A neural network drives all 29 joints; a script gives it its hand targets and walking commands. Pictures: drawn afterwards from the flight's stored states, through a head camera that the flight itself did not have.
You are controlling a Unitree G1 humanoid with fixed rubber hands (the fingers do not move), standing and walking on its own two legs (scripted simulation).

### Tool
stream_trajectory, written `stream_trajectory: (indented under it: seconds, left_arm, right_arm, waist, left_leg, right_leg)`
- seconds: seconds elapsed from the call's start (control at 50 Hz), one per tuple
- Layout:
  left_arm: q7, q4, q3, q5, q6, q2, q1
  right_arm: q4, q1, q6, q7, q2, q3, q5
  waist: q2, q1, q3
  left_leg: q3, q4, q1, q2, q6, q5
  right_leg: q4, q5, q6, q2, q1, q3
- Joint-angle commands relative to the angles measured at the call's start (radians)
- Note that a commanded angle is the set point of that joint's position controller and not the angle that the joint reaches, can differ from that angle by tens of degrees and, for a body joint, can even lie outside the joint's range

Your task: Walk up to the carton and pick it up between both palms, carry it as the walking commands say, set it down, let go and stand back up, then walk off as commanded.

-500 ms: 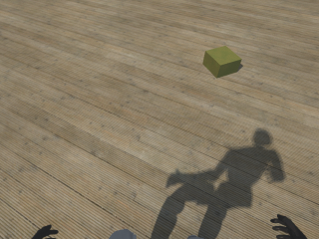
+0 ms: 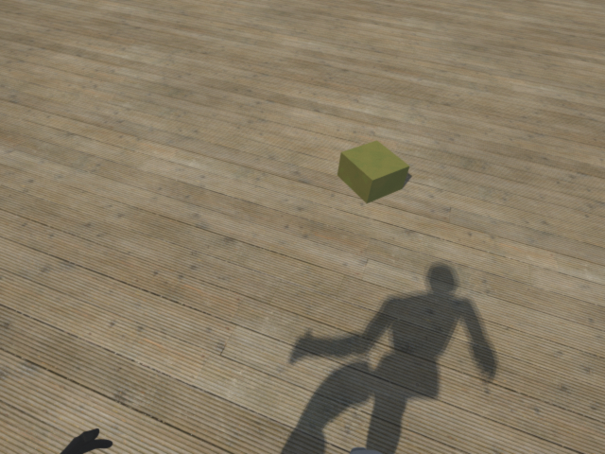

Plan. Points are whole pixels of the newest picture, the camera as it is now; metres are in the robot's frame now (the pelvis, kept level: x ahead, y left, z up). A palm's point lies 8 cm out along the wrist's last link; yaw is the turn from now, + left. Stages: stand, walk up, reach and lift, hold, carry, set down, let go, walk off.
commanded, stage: walk up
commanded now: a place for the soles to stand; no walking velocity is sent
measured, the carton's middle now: (372, 170) +1.58 -0.40 -0.70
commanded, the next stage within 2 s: none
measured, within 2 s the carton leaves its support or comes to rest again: neither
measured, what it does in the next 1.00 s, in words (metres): walks ahead: right foot, then left foot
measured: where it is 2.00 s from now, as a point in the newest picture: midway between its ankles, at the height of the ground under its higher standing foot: (325, 301)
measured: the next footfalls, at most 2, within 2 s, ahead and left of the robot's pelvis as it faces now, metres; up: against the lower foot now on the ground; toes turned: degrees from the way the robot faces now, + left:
right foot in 0.10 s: +0.20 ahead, -0.16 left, +0.00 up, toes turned +1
left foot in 0.44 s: +0.36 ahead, +0.12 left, +0.00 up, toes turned +6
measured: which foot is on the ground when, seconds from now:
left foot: down 0.00-0.10, up 0.12-0.42, down 0.44-0.94, up 0.96-1.00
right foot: up 0.00-0.08, down 0.10-0.44, up 0.46-0.92, down 0.94-1.00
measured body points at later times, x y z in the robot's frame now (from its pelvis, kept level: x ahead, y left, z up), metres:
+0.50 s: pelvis +0.22 +0.00 -0.03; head +0.24 +0.03 +0.42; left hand +0.33 +0.32 -0.14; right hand +0.32 -0.33 -0.10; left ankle +0.32 +0.12 -0.74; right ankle +0.16 -0.15 -0.71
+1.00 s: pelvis +0.43 -0.07 -0.03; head +0.46 -0.08 +0.42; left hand +0.57 +0.24 -0.12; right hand +0.47 -0.41 -0.13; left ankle +0.35 +0.10 -0.69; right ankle +0.52 -0.20 -0.74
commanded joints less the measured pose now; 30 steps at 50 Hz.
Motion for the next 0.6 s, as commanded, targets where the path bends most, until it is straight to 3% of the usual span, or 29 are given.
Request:
stream_trajectory:
  seconds: [0.0, 0.02, 0.04, 0.06, 0.08, 0.1, 0.12, 0.14, 0.18, 0.2, 0.24, 0.3, 0.34, 0.38, 0.4, 0.42, 0.44, 0.46, 0.48, 0.54, 0.58]
  left_arm:
    - [0.002, -0.062, 0.048, -0.007, -0.032, 0.190, -0.088]
    - [0.015, -0.042, 0.058, -0.005, -0.039, 0.203, -0.002]
    - [0.037, -0.002, 0.079, 0.001, -0.049, 0.246, 0.158]
    - [0.065, 0.002, 0.103, 0.006, -0.057, 0.341, 0.262]
    - [0.080, -0.024, 0.100, -0.008, -0.061, 0.401, 0.219]
    - [0.081, -0.037, 0.100, -0.016, -0.055, 0.384, 0.149]
    - [0.083, -0.049, 0.093, -0.029, -0.055, 0.353, 0.074]
    - [0.087, -0.059, 0.086, -0.028, -0.053, 0.318, 0.046]
    - [0.088, -0.056, 0.070, -0.024, -0.055, 0.274, 0.080]
    - [0.082, -0.047, 0.066, -0.017, -0.054, 0.270, 0.109]
    - [0.081, -0.046, 0.067, -0.008, -0.050, 0.274, 0.104]
    - [0.073, -0.060, 0.069, -0.001, -0.044, 0.281, 0.052]
    - [0.067, -0.074, 0.068, -0.003, -0.041, 0.281, -0.010]
    - [0.064, -0.094, 0.059, 0.000, -0.035, 0.255, -0.110]
    - [0.062, -0.099, 0.041, 0.002, -0.036, 0.194, -0.103]
    - [0.063, -0.103, 0.021, -0.004, -0.043, 0.107, -0.050]
    - [0.067, -0.102, 0.027, -0.005, -0.043, 0.147, -0.016]
    - [0.067, -0.085, 0.048, 0.013, -0.029, 0.245, -0.035]
    - [0.057, -0.076, 0.056, 0.011, -0.025, 0.270, -0.041]
    - [0.041, -0.051, 0.055, 0.002, -0.021, 0.215, -0.013]
    - [0.034, -0.051, 0.055, 0.001, -0.014, 0.205, -0.031]
  right_arm:
    - [-0.054, -0.078, -0.014, -0.009, -0.312, -0.123, -0.011]
    - [-0.060, -0.094, -0.007, -0.007, -0.290, -0.115, -0.011]
    - [-0.071, -0.082, 0.001, -0.008, -0.241, -0.098, -0.011]
    - [-0.099, -0.068, 0.001, -0.004, -0.158, -0.065, 0.005]
    - [-0.138, -0.118, 0.001, -0.006, -0.124, -0.046, 0.013]
    - [-0.134, -0.192, 0.003, -0.013, -0.193, -0.064, 0.002]
    - [-0.101, -0.167, 0.007, -0.010, -0.228, -0.077, 0.011]
    - [-0.072, -0.105, 0.008, -0.006, -0.225, -0.076, 0.012]
    - [-0.026, -0.078, 0.007, -0.003, -0.213, -0.075, 0.009]
    - [-0.015, -0.096, 0.008, -0.002, -0.201, -0.074, 0.010]
    - [-0.014, -0.132, 0.008, -0.001, -0.186, -0.076, 0.002]
    - [-0.010, -0.145, 0.004, 0.004, -0.199, -0.089, -0.005]
    - [0.004, -0.119, -0.003, 0.007, -0.199, -0.094, -0.003]
    - [0.041, 0.009, -0.012, 0.002, -0.205, -0.108, -0.002]
    - [0.071, 0.122, -0.021, -0.012, -0.249, -0.127, -0.009]
    - [0.076, 0.232, -0.030, -0.028, -0.337, -0.155, -0.031]
    - [0.010, 0.157, -0.029, -0.032, -0.370, -0.147, -0.017]
    - [-0.014, 0.052, -0.026, -0.033, -0.367, -0.142, 0.001]
    - [-0.026, -0.003, -0.028, -0.030, -0.341, -0.133, 0.001]
    - [-0.038, -0.048, -0.030, -0.025, -0.286, -0.114, -0.003]
    - [-0.042, -0.022, -0.034, -0.021, -0.279, -0.113, 0.006]
  waist:
    - [0.182, 0.020, 0.031]
    - [0.117, 0.072, -0.028]
    - [-0.042, 0.146, -0.130]
    - [-0.279, 0.189, -0.169]
    - [-0.407, 0.163, -0.135]
    - [-0.202, 0.144, -0.103]
    - [-0.092, 0.098, -0.076]
    - [-0.097, 0.079, -0.086]
    - [-0.126, 0.066, -0.128]
    - [-0.135, 0.078, -0.143]
    - [-0.169, 0.092, -0.106]
    - [-0.150, 0.073, -0.054]
    - [-0.134, 0.046, -0.072]
    - [-0.043, -0.051, -0.116]
    - [0.090, -0.112, -0.169]
    - [0.354, -0.144, -0.248]
    - [0.281, -0.102, -0.201]
    - [0.126, -0.062, -0.106]
    - [0.054, -0.028, -0.025]
    - [0.144, -0.004, 0.054]
    - [0.163, -0.012, 0.069]
  left_leg:
    - [-0.076, -0.141, 0.027, 0.220, 0.179, 0.147]
    - [-0.036, 0.004, -0.014, 0.193, 0.158, 0.236]
    - [0.003, 0.309, -0.114, 0.124, 0.123, 0.311]
    - [-0.023, 0.594, -0.397, 0.009, 0.069, 0.191]
    - [-0.113, 0.736, -0.667, -0.127, 0.050, -0.178]
    - [-0.213, 0.783, -0.691, -0.070, 0.062, -0.176]
    - [-0.238, 0.754, -0.668, -0.019, 0.056, -0.069]
    - [-0.230, 0.660, -0.646, -0.010, 0.045, -0.054]
    - [-0.189, 0.513, -0.577, -0.009, 0.023, -0.083]
    - [-0.170, 0.477, -0.545, -0.018, 0.020, -0.107]
    - [-0.152, 0.404, -0.545, -0.018, 0.013, -0.101]
    - [-0.127, 0.300, -0.484, -0.019, 0.013, 0.013]
    - [-0.103, 0.246, -0.354, -0.034, 0.014, 0.110]
    - [-0.061, 0.138, -0.049, -0.059, 0.021, 0.203]
    - [-0.104, 0.089, 0.165, -0.051, 0.042, 0.121]
    - [-0.489, -0.082, 0.319, 0.179, 0.110, -0.259]
    - [-0.836, -0.254, 0.324, 0.359, 0.181, -0.496]
    - [-0.838, -0.274, 0.177, 0.367, 0.199, -0.640]
    - [-0.736, -0.258, 0.061, 0.331, 0.196, -0.565]
    - [-0.468, -0.263, -0.081, 0.218, 0.159, -0.329]
    - [-0.413, -0.278, -0.061, 0.207, 0.162, -0.238]
  right_leg:
    - [-0.268, 0.044, -0.008, -0.018, 0.031, -0.152]
    - [-0.327, 0.062, -0.023, 0.020, 0.173, -0.167]
    - [-0.376, 0.024, -0.042, 0.059, 0.400, -0.104]
    - [-0.454, -0.129, -0.086, -0.109, 0.575, 0.268]
    - [-0.612, -0.234, -0.147, -0.223, 0.611, 0.630]
    - [-0.615, -0.268, -0.166, -0.240, 0.544, 0.678]
    - [-0.544, -0.208, -0.160, -0.198, 0.493, 0.565]
    - [-0.487, -0.147, -0.179, -0.168, 0.522, 0.460]
    - [-0.435, 0.048, -0.206, -0.133, 0.476, 0.328]
    - [-0.436, 0.042, -0.223, -0.127, 0.449, 0.319]
    - [-0.462, -0.107, -0.256, -0.137, 0.359, 0.321]
    - [-0.510, -0.300, -0.255, -0.147, 0.247, 0.332]
    - [-0.495, -0.307, -0.237, -0.146, 0.169, 0.289]
    - [-0.364, -0.288, -0.191, -0.109, -0.001, 0.188]
    - [-0.141, -0.233, -0.147, -0.047, -0.126, 0.107]
    - [0.235, -0.197, -0.080, 0.054, -0.301, -0.022]
    - [0.387, -0.234, -0.032, 0.086, -0.459, -0.011]
    - [0.441, -0.166, -0.018, 0.012, -0.451, 0.053]
    - [0.413, -0.105, -0.006, -0.018, -0.404, 0.051]
    - [0.268, -0.040, 0.012, -0.047, -0.268, 0.027]
    - [0.208, 0.030, 0.023, -0.052, -0.256, 0.007]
